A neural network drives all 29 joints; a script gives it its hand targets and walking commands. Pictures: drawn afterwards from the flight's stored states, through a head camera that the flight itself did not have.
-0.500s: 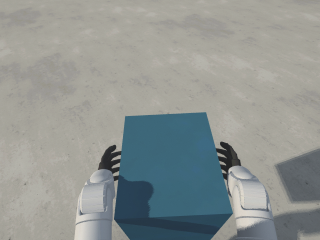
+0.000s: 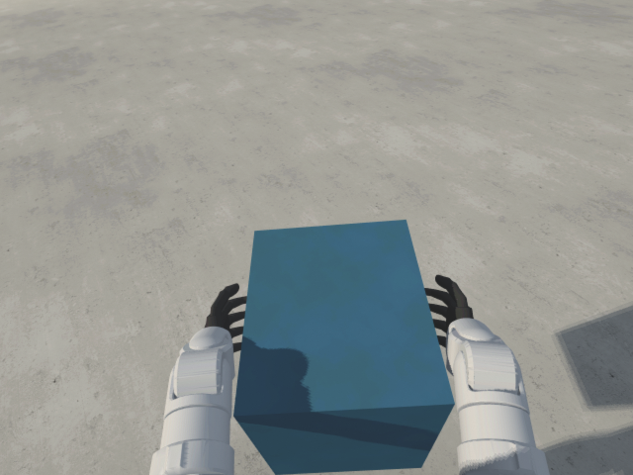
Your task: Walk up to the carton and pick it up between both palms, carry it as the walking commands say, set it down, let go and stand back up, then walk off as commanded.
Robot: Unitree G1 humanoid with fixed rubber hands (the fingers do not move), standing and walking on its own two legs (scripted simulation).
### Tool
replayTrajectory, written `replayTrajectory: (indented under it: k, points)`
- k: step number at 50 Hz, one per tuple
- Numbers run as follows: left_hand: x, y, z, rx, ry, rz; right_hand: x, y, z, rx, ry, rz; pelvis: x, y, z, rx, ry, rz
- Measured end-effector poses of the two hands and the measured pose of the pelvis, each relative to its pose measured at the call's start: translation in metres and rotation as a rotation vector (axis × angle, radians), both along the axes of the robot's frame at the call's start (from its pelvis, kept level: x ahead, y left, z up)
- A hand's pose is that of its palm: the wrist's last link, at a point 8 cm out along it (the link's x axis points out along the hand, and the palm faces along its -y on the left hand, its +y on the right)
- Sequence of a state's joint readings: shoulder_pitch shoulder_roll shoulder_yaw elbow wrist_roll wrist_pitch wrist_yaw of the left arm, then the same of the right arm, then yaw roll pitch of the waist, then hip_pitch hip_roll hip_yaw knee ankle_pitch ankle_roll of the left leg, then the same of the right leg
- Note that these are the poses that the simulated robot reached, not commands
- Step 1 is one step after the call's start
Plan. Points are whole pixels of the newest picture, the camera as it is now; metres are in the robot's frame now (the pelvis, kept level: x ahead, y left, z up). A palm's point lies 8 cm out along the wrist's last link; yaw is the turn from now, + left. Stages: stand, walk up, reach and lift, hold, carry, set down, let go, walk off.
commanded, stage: set down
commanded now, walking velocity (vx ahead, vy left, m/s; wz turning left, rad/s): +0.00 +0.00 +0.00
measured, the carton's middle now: (338, 350) +0.30 -0.05 -0.04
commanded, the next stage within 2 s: none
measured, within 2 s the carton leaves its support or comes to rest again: neither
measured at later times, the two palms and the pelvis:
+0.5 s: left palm (230, 351) +0.33 +0.12 -0.05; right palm (437, 347) +0.29 -0.19 -0.05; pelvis +0.00 +0.01 -0.02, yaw +0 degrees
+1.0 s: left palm (250, 360) +0.37 +0.10 -0.14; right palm (431, 356) +0.32 -0.21 -0.14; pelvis -0.03 +0.00 -0.08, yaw +0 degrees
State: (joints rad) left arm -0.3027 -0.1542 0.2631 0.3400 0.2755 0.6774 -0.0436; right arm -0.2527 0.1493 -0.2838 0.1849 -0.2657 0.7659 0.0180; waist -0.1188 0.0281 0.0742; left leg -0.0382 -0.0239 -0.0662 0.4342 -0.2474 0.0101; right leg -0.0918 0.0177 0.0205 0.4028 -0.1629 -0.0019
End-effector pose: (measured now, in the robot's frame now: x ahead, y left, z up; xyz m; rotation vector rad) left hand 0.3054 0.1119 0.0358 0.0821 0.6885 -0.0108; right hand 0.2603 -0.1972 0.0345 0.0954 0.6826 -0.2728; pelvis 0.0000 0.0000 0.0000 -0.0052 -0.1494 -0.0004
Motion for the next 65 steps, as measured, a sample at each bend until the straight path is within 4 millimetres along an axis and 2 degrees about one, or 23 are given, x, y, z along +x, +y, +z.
replayTrajectory:
  k: [12, 21, 31, 51, 65]
  points:
    - [0.015, 0.003, -0.039, 0.02, 0.04, -0.016, 0.016, 0.002, -0.037, -0.024, 0.046, 0.019, -0.003, -0.003, -0.005, -0.002, 0.102, 0.005]
    - [0.026, 0.005, -0.069, 0.008, 0.046, -0.016, 0.022, 0.006, -0.067, -0.036, 0.053, 0.016, -0.002, 0.004, -0.012, -0.002, 0.217, 0.002]
    - [0.036, 0.0, -0.104, -0.006, 0.041, -0.001, 0.032, 0.001, -0.103, -0.043, 0.045, 0.02, -0.007, 0.012, -0.027, 0.005, 0.365, -0.007]
    - [0.062, -0.012, -0.175, -0.017, 0.025, 0.011, 0.058, -0.012, -0.175, -0.037, 0.027, 0.017, -0.028, 0.004, -0.08, 0.033, 0.62, -0.01]
    - [0.079, -0.01, -0.221, -0.019, 0.025, 0.035, 0.079, -0.01, -0.223, -0.026, 0.028, 0.022, -0.037, -0.002, -0.124, 0.03, 0.736, 0.005]
